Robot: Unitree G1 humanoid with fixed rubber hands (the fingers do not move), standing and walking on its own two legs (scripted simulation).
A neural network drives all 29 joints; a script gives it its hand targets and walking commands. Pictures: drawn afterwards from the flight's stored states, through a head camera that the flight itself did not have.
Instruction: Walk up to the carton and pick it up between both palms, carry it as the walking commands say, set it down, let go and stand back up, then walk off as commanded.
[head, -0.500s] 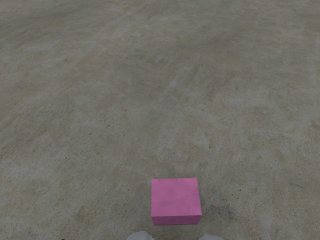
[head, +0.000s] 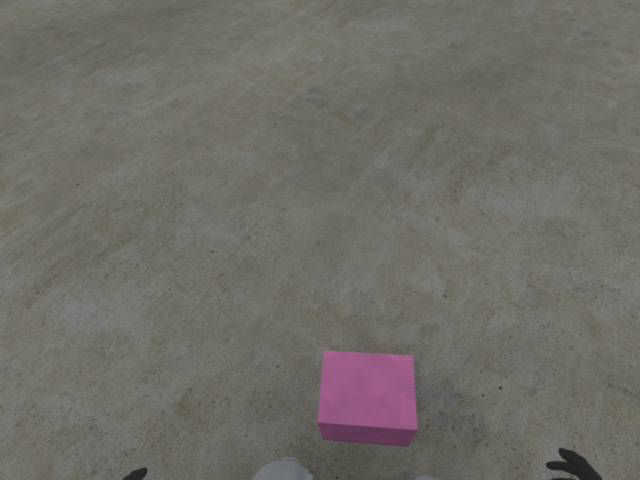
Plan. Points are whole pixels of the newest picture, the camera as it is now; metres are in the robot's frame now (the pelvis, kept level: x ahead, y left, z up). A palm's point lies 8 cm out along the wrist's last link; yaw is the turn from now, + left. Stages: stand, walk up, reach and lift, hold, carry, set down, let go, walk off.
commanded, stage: walk up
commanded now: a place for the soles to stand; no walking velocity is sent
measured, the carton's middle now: (366, 399) +0.40 -0.04 -0.63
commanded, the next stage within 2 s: stand in 0.86 s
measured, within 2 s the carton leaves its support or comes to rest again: neither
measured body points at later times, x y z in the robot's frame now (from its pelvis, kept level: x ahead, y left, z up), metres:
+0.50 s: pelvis +0.00 +0.03 +0.04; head +0.01 +0.03 +0.49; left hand +0.08 +0.33 -0.09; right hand +0.11 -0.27 -0.09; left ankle +0.05 +0.13 -0.70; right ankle -0.01 -0.10 -0.70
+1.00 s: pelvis +0.01 +0.03 +0.04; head +0.02 +0.02 +0.49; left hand +0.09 +0.33 -0.09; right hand +0.13 -0.26 -0.09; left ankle +0.05 +0.13 -0.70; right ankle -0.01 -0.10 -0.70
